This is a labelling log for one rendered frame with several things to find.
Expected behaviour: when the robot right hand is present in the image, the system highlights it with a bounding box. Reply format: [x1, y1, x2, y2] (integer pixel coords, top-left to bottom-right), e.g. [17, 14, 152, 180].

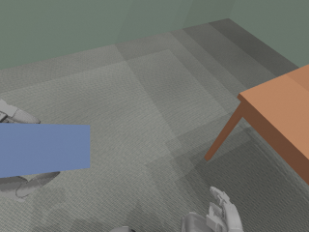
[206, 187, 243, 232]

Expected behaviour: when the robot left hand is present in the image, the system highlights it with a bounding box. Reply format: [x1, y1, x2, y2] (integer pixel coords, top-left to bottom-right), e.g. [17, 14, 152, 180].
[0, 99, 60, 203]

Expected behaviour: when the table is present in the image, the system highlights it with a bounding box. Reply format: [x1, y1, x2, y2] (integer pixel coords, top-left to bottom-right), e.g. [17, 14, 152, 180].
[204, 64, 309, 186]

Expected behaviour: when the sponge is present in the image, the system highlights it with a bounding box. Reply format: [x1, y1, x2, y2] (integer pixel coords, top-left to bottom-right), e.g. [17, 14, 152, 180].
[0, 123, 91, 178]

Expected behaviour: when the right robot thigh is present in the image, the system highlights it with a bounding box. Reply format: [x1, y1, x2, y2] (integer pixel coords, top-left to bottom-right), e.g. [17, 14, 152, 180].
[180, 214, 213, 232]

